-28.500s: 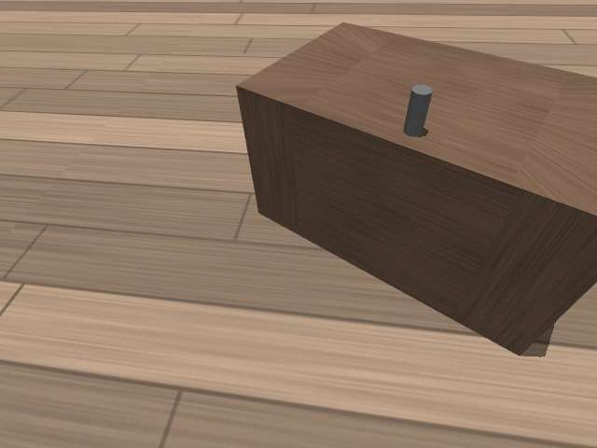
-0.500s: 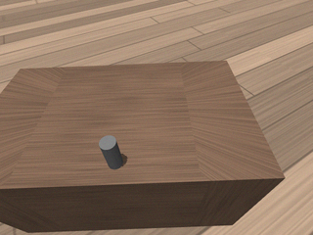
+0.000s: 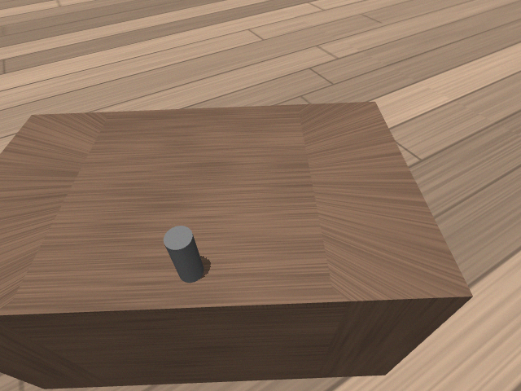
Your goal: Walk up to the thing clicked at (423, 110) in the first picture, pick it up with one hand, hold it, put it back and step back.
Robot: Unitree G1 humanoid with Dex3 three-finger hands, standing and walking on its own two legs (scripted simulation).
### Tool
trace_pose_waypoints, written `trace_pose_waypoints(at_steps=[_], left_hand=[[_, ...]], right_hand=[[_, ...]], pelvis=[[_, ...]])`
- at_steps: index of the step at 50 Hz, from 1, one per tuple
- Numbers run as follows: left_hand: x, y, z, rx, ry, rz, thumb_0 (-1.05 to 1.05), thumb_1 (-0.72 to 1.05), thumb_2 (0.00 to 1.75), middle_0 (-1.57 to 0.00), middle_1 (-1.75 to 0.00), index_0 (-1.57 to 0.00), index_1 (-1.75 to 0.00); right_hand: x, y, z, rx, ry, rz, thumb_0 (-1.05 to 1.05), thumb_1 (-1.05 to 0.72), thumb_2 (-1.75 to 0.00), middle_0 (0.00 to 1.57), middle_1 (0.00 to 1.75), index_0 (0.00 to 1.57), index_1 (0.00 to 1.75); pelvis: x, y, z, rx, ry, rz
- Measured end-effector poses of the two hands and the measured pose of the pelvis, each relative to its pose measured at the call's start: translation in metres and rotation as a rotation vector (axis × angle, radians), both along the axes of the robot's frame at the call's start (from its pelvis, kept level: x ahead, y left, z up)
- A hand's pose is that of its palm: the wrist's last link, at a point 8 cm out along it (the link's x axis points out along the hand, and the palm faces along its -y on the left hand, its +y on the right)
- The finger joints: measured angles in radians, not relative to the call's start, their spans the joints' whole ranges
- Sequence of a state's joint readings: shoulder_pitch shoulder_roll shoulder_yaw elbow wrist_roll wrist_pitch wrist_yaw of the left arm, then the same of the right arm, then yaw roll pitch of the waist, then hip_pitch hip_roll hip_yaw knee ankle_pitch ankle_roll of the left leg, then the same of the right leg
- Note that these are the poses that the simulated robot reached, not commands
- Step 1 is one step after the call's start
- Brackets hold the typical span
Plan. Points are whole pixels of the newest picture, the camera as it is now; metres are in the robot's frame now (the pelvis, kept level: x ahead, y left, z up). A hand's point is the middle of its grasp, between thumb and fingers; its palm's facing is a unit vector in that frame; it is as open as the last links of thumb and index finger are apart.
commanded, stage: stand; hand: left
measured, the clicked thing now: (185, 255) +0.39 +0.18 -0.07
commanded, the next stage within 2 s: step back in 0.36 s
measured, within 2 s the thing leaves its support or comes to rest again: neither
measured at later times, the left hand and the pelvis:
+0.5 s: hand out of the picture +0.07 +0.26 -0.16, palm faces -0.01 -0.93 -0.37, open 7.4 cm; pelvis -0.02 -0.01 -0.01, yaw +0 degrees
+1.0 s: hand out of the picture -0.02 +0.26 -0.18, palm faces +0.05 -0.92 -0.38, open 7.4 cm; pelvis -0.13 -0.01 -0.04, yaw +5 degrees
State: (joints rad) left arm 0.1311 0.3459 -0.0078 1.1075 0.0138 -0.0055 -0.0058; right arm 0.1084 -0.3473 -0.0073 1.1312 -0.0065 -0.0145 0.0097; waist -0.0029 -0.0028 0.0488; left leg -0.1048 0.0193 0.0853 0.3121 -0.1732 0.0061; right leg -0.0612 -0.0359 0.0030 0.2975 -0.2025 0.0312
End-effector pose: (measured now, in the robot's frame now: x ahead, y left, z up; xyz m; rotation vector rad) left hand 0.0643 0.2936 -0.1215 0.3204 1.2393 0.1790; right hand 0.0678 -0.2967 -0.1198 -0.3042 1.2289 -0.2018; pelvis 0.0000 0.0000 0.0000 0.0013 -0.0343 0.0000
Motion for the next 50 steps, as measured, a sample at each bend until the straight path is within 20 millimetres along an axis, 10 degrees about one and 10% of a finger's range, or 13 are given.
trace_pose_waypoints(at_steps=[24, 34, 50], left_hand=[[-0.004, 0.007, -0.002, 0.03, -0.017, 0.023, 0.0, 0.9, 0.9, -0.21, -0.3, -0.2, -0.3], [-0.051, -0.009, -0.002, 0.096, 0.009, 0.016, 0.0, 0.9, 0.9, -0.2, -0.3, -0.2, -0.3], [-0.096, 0.004, -0.019, 0.05, -0.121, 0.047, 0.0, 0.9, 0.9, -0.21, -0.3, -0.21, -0.3]], right_hand=[[-0.006, -0.01, -0.004, -0.002, 0.0, -0.015, 0.01, -0.91, -0.9, 0.2, 0.3, 0.21, 0.3], [-0.004, -0.052, -0.023, -0.026, -0.056, 0.001, 0.01, -0.91, -0.9, 0.2, 0.3, 0.21, 0.3], [-0.081, -0.026, -0.026, -0.069, 0.028, 0.134, 0.01, -0.91, -0.9, 0.2, 0.3, 0.21, 0.3]], pelvis=[[-0.02, -0.006, -0.006, 0.006, 0.002, 0.002], [-0.056, -0.034, -0.025, 0.013, -0.006, 0.0], [-0.127, -0.015, -0.036, 0.015, 0.004, 0.09]])
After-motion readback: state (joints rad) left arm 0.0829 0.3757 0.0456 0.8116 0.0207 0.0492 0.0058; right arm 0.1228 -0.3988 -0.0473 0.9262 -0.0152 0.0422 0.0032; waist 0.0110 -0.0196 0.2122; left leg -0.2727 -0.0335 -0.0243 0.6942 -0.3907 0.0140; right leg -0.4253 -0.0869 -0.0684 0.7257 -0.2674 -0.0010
